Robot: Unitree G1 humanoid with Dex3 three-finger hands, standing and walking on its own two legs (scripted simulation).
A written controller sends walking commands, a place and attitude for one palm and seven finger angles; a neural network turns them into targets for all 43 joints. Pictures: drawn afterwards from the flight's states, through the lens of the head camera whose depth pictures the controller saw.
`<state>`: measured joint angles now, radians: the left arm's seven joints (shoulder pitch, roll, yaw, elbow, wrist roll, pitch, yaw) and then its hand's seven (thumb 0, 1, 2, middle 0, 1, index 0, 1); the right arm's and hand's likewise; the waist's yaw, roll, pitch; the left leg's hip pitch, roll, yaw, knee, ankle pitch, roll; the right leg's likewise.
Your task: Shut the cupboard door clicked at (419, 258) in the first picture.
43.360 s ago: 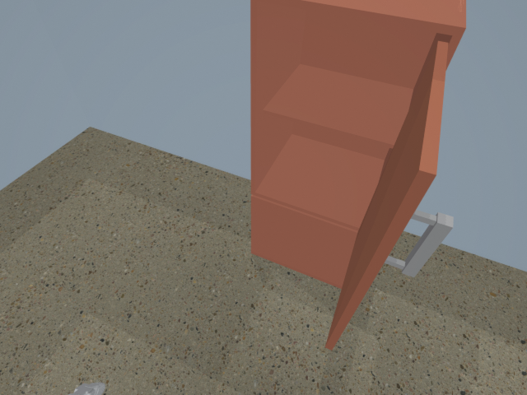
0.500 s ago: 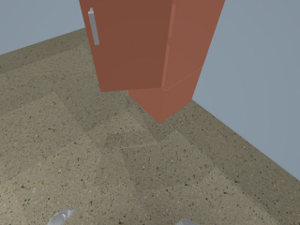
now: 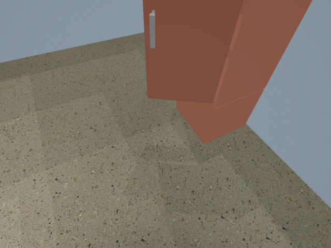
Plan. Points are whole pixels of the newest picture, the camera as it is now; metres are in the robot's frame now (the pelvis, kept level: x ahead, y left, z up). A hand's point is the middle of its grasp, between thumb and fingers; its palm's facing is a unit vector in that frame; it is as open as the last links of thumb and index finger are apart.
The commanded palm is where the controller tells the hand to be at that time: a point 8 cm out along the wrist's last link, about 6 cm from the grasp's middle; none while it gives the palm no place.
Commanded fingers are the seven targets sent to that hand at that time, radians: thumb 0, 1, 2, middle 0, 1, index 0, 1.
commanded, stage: take the last steps up to it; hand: left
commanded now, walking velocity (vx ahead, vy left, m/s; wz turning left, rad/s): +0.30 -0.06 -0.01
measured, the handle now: (153, 29) +0.90 +0.13 +0.08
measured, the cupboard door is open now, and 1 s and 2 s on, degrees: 57 57 57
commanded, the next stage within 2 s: come to a stop and stand still in 1.22 s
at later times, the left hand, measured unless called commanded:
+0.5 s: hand (122, 219) +0.22 +0.15 -0.17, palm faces -0.02 -0.97 -0.22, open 7.4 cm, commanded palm none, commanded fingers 0.00 0.90 0.90 -0.20 -0.30 -0.20 -0.30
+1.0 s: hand (140, 218) +0.23 +0.10 -0.19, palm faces +0.12 -0.99 -0.10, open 7.4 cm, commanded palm none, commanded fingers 0.00 0.90 0.90 -0.20 -0.30 -0.20 -0.30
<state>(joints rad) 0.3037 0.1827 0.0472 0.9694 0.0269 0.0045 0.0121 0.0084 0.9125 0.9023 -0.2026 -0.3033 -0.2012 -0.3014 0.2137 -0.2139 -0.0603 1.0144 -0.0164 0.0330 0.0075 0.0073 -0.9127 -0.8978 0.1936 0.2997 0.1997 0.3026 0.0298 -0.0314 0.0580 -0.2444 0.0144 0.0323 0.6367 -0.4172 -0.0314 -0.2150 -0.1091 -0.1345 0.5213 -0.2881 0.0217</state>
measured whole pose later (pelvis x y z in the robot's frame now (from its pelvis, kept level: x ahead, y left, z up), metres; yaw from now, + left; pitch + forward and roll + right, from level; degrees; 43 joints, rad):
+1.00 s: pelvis +0.30 -0.04 -0.01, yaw +0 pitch -1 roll -1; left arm 0.42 0.11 0.03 1.15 0.01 -0.05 0.01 0.01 0.91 0.90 -0.20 -0.30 -0.20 -0.30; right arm 0.11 -0.13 -0.04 1.01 -0.03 -0.05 0.01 0.00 -0.91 -0.90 0.19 0.30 0.20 0.30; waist 0.05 -0.02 0.05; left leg -0.36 0.04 0.09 0.55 -0.16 0.03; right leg -0.03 0.00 -0.14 0.49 -0.42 -0.02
